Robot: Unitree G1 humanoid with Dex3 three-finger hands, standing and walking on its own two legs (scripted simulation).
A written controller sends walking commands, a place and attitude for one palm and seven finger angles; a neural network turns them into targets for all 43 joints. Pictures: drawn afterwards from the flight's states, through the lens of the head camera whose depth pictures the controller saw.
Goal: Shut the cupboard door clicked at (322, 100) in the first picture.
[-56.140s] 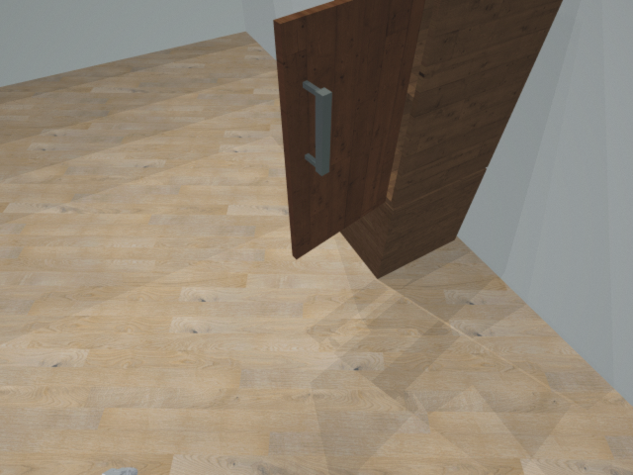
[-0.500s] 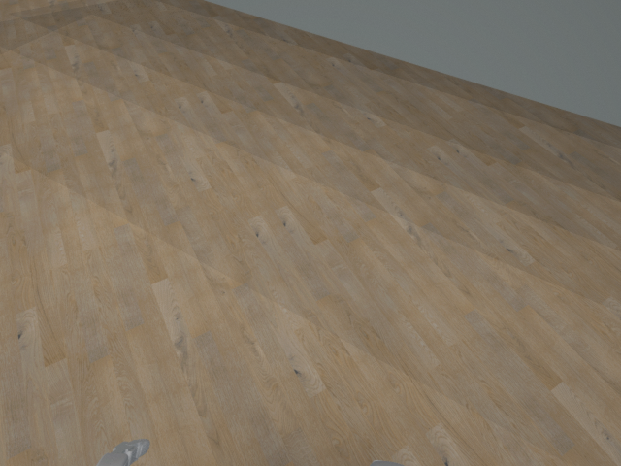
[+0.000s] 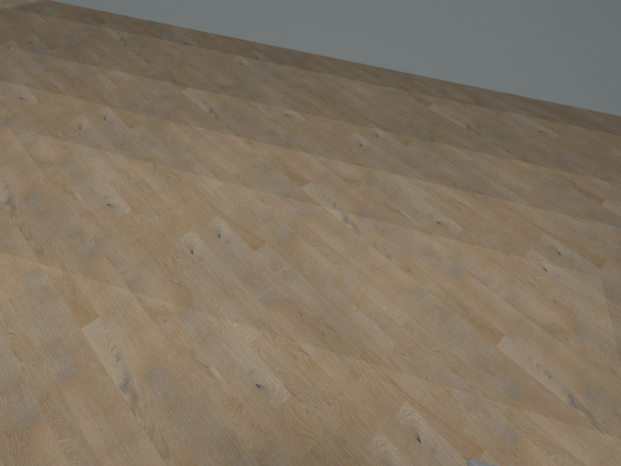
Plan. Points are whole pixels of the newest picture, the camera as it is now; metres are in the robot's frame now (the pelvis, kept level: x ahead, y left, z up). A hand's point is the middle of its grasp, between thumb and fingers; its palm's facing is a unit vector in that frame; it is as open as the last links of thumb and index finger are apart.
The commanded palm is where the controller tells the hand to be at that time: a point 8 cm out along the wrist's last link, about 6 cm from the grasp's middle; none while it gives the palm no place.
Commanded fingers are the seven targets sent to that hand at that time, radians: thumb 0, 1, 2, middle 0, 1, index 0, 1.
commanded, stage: turn to face it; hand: left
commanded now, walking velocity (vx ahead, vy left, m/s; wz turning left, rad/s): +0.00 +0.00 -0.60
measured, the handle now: out of the picture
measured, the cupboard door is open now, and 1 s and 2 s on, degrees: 25 25 25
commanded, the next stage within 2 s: none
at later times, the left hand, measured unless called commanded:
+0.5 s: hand (220, 444) +0.16 +0.14 -0.14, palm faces -0.27 -0.92 -0.29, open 7.4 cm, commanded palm none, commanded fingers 0.00 0.90 0.90 -0.20 -0.30 -0.20 -0.30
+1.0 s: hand (244, 385) +0.25 +0.12 -0.16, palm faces -0.53 -0.82 -0.21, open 7.4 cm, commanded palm none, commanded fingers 0.00 0.90 0.90 -0.20 -0.30 -0.20 -0.30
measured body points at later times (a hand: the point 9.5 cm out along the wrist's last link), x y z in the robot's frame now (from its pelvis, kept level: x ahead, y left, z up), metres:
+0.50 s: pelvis +0.01 -0.04 +0.01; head +0.05 -0.08 +0.45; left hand +0.18 +0.18 -0.12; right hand -0.01 -0.31 -0.15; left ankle +0.01 +0.11 -0.65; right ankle -0.02 -0.13 -0.73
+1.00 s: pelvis +0.06 -0.01 +0.01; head +0.12 -0.02 +0.46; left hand +0.28 +0.16 -0.14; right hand -0.01 -0.26 -0.11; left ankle +0.11 +0.08 -0.73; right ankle -0.05 -0.11 -0.64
